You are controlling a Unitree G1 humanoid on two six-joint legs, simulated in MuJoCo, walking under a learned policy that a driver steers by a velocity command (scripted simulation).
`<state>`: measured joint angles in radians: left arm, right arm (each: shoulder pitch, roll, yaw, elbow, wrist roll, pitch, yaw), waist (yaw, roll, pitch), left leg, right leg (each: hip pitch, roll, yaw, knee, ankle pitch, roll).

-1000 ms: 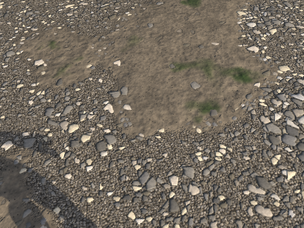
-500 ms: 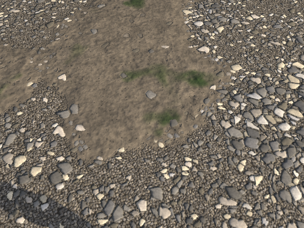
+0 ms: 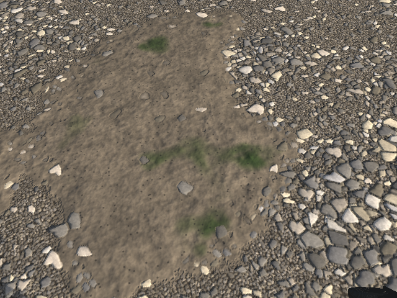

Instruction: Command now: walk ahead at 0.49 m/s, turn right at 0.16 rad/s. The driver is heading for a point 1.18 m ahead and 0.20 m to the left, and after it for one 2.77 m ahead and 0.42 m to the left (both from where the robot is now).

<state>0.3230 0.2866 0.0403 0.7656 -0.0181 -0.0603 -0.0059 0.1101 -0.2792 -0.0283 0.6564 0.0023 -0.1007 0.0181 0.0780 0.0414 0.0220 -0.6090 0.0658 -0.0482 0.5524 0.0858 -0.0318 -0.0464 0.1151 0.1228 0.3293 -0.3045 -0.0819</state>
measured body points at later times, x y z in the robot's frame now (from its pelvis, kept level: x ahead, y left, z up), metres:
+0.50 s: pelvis +0.27 +0.03 +0.00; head +0.30 +0.03 +0.45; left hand +0.48 +0.26 -0.09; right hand +0.29 -0.25 -0.12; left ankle +0.19 +0.13 -0.74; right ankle +0.43 -0.10 -0.71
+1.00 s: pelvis +0.32 +0.04 -0.01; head +0.34 +0.08 +0.44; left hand +0.41 +0.35 -0.13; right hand +0.50 -0.22 -0.10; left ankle +0.31 +0.14 -0.74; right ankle +0.42 -0.09 -0.72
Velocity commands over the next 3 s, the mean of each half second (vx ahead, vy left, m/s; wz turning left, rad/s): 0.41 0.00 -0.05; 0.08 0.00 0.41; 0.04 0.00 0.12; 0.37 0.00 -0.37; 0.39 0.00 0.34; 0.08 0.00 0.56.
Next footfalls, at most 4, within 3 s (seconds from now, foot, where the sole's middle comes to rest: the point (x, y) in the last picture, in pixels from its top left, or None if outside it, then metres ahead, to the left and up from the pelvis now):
0.08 left None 0.23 0.13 -0.78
0.54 right None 0.47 -0.09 -0.78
0.96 left None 0.35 0.15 -0.78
1.36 right None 0.42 -0.08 -0.78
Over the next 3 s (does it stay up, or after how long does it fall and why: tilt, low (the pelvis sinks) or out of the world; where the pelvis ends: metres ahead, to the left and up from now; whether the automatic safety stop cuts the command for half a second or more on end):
stays up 0.91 0.00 -0.01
